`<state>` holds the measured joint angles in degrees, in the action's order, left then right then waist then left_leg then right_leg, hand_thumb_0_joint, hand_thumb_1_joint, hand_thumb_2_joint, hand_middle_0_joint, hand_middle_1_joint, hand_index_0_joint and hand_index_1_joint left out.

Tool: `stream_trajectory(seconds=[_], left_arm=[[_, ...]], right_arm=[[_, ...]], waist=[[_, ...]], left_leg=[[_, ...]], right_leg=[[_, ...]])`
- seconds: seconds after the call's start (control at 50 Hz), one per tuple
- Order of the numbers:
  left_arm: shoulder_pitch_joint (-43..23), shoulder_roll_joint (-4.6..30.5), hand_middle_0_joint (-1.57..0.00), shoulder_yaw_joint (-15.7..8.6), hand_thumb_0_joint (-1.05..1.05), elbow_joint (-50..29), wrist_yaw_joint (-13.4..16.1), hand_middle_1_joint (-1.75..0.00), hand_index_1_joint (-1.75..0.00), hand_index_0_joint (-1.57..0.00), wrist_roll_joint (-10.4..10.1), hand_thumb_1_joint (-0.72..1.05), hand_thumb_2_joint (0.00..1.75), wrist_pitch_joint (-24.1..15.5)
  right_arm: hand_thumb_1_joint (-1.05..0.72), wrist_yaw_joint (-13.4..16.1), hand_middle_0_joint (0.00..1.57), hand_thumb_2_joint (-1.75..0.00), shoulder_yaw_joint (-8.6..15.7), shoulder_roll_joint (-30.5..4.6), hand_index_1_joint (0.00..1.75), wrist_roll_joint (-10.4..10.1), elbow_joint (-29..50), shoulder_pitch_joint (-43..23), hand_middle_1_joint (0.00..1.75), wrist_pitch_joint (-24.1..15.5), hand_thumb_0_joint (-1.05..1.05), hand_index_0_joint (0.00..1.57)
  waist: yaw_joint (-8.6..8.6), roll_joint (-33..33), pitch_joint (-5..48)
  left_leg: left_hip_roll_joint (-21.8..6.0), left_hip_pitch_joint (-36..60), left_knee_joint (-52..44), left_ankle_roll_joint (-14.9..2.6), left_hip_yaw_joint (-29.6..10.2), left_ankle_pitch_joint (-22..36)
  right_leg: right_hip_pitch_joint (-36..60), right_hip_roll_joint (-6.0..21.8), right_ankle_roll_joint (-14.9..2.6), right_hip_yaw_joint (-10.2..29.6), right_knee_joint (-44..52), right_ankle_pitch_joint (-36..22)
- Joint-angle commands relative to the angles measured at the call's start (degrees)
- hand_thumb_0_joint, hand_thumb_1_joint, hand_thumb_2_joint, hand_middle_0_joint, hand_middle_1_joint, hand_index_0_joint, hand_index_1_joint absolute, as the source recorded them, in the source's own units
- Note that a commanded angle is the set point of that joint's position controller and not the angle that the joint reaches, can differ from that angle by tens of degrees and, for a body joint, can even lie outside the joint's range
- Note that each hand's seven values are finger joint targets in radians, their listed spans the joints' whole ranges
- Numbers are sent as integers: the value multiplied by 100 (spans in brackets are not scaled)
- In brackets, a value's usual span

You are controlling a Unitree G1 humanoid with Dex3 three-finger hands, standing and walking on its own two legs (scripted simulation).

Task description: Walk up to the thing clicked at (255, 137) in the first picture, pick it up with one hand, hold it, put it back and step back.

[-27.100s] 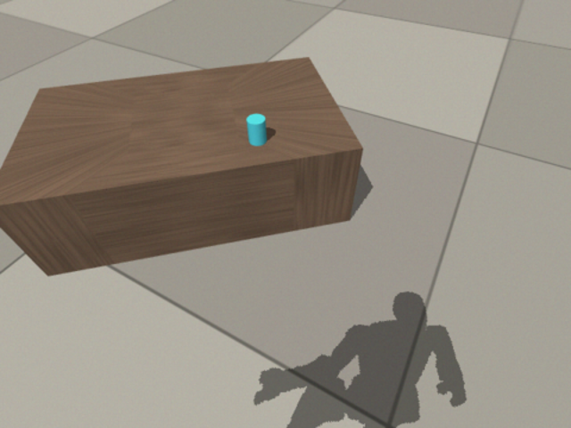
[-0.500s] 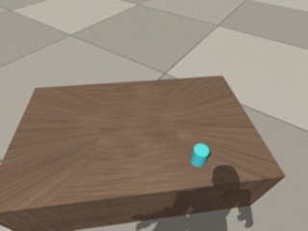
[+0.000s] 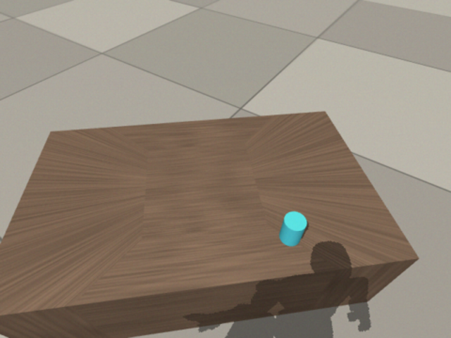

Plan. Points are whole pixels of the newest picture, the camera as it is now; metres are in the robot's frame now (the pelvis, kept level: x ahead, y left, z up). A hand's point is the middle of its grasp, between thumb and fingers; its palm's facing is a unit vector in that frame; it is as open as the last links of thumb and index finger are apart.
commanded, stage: stand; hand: right
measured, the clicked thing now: (292, 229) +0.51 -0.20 -0.31
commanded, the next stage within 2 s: step back in 0.46 s
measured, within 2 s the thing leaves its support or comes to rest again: neither
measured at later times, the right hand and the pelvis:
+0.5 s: hand out of the picture +0.06 -0.26 -0.15, palm faces +0.00 +0.93 -0.36, open 7.4 cm; pelvis -0.01 +0.00 +0.00, yaw +0 degrees
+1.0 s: hand out of the picture +0.00 -0.32 -0.19, palm faces -0.09 +0.93 -0.35, open 7.4 cm; pelvis -0.09 -0.07 -0.01, yaw +2 degrees
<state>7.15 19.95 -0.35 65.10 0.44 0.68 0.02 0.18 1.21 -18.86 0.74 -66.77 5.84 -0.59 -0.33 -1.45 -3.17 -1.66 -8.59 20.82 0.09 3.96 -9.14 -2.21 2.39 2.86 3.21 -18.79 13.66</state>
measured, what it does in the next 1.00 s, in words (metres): walks backwards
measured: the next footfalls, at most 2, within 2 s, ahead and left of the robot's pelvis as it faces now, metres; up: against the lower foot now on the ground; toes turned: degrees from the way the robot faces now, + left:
left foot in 1.18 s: -0.12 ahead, +0.07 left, +0.00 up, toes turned +3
right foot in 1.56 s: -0.24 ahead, -0.19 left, +0.00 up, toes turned +3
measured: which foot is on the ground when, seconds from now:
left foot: down 0.00-0.74, up 0.76-1.00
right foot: down 0.00-1.00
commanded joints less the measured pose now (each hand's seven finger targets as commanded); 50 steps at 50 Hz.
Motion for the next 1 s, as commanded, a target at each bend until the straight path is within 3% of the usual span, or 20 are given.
stream_trajectory(seconds=[0.0,0.32,0.42,0.44,0.46,0.5,0.52,0.54,0.58,0.62,0.68,0.7,0.72,0.74,0.76,0.78,0.84,0.86,0.92,0.98], left_arm=[[-109,1142,-20,-197,0,-339,56,-30,-30,-20,13,90,90,-128],[-102,1180,-20,-209,0,-388,40,-30,-30,-20,19,90,90,-137],[-50,1190,-20,-215,0,-400,37,-30,-30,-20,28,90,90,-145],[-131,1522,-20,-390,0,-617,53,-30,-30,-20,-53,90,90,-70],[24,1396,-20,-381,0,-685,79,-30,-30,-20,-101,90,90,-40],[174,1219,-20,-383,0,-814,101,-30,-30,-20,-75,90,90,14],[222,1168,-20,-403,0,-885,93,-30,-30,-20,-76,90,90,66],[319,1148,-20,-421,0,-975,81,-30,-30,-20,-58,90,90,130],[480,1120,-20,-450,0,-1087,64,-30,-30,-20,-59,90,90,214],[709,1084,-20,-499,0,-1145,47,-30,-30,-20,-91,90,90,245],[1072,1066,-20,-566,0,-1105,81,-30,-30,-20,-6,90,90,120],[929,1342,-20,-660,0,-1147,120,-30,-30,-20,84,90,90,64],[830,1877,-20,-803,0,-1299,147,-30,-30,-20,139,90,90,40],[359,2052,-20,-791,0,-1523,137,-30,-30,-20,201,90,90,44],[33,2132,-20,-807,0,-1705,142,-30,-30,-20,250,90,90,24],[-123,2088,-20,-829,0,-1796,147,-30,-30,-20,233,90,90,-19],[-562,1540,-20,-753,0,-1989,141,-30,-30,-20,156,90,90,-25],[-440,1453,-20,-740,0,-2007,146,-30,-30,-20,142,90,90,-12],[318,1214,-20,-717,0,-2014,214,-30,-30,-20,91,90,90,6],[622,1228,-20,-766,0,-2021,281,-30,-30,-20,59,90,90,46]], right_arm=[[-90,57,20,-90,220,-1322,30,-9,324,-225,30,-103,0,20],[-90,13,20,-90,232,-1302,30,-6,344,-216,30,-80,0,20],[-90,13,20,-90,230,-1276,30,-14,357,-228,30,-90,0,20],[-90,-2,20,-90,363,-1653,30,-23,487,-357,30,-3,0,20],[-90,-1,20,-90,371,-1614,30,-79,602,-297,30,26,0,20],[-90,15,20,-90,457,-1738,30,-96,725,-183,30,59,0,20],[-90,30,20,-90,493,-1779,30,-75,827,-221,30,77,0,20],[-90,45,20,-90,541,-1844,30,-41,944,-271,30,85,0,20],[-90,74,20,-90,584,-1841,30,52,1154,-307,30,117,0,20],[-90,105,20,-90,587,-1784,30,95,1366,-510,30,170,0,20],[-90,80,20,-90,478,-1606,30,-26,1547,-848,30,316,0,20],[-90,54,20,-90,413,-1364,30,-100,1553,-764,30,369,0,20],[-90,73,20,-90,302,-961,30,-131,1680,-612,30,391,0,20],[-90,119,20,-90,312,-990,30,-104,1608,-363,30,457,0,20],[-90,157,20,-90,399,-1191,30,-89,1532,-219,30,469,0,20],[-90,171,20,-90,435,-1317,30,-62,1478,-120,30,454,0,20],[-90,157,20,-90,414,-1511,30,-173,1363,295,30,376,0,20],[-90,186,20,-90,386,-1513,30,-159,1397,315,30,355,0,20],[-90,232,20,-90,284,-1381,30,-68,1617,82,30,282,0,20],[-90,237,20,-90,255,-1302,30,-8,1824,-75,30,206,0,20]], waist=[[-19,169,302],[-66,148,188],[-40,172,335],[-71,272,-185],[-48,442,-23],[-81,665,388],[-78,900,561],[-63,1223,706],[-52,1386,847],[89,1438,996],[449,940,893],[335,75,637],[255,-1439,311],[74,-1161,157],[74,-1083,120],[48,-1083,130],[-239,-702,408],[-167,-551,566],[270,-385,732],[481,-562,773]], left_leg=[[-628,486,-346,-124,-568,626],[-604,376,-430,-127,-633,44],[-625,399,-397,-137,-669,295],[-666,66,19,-306,-869,1707],[-841,139,73,-475,-926,2258],[-1296,210,46,-913,-1153,2839],[-1519,86,50,-1164,-1286,3055],[-1773,37,-44,-1408,-1460,2836],[-1893,-330,-38,-1614,-1410,2336],[-1760,-358,416,-1493,-1252,2427],[-1041,-380,1504,-804,-822,1528],[-477,-880,2164,-513,-589,525],[430,-1968,2720,-185,-558,-1822],[713,-2052,3475,-84,-1063,-2621],[713,-1806,4186,-123,-1305,-2712],[686,-1764,4719,-154,-1433,-2444],[881,-2011,5046,-39,-1442,-1671],[918,-2218,4998,-4,-1417,-1632],[776,-2690,4510,48,-1334,-1829],[515,-2777,3573,69,-1211,-2088]], right_leg=[[-616,466,-314,205,363,-845],[-698,462,-356,206,456,-443],[-583,476,-357,173,401,-583],[-1141,234,-344,195,-352,-1541],[-1180,89,-331,-23,-796,-1500],[-1047,-204,-332,-338,-1586,-747],[-1097,-328,-361,-348,-2175,149],[-1254,-354,-420,-261,-2818,1408],[-1393,-274,-480,-44,-3758,1972],[-1410,-183,-503,48,-3503,1730],[-1046,-87,-307,-85,-750,-167],[-857,208,-163,507,-175,-1222],[-748,994,-261,1819,-44,-2380],[-1214,1379,-821,2017,37,-2121],[-1751,1724,-1464,2211,-23,-2411],[-1868,1660,-1589,2175,-102,-2453],[-1073,912,-1200,929,-565,-2760],[-589,853,-1147,816,-764,-2975],[548,1185,-1422,995,-1051,-3721],[1203,1470,-1634,1138,-1225,-4200]])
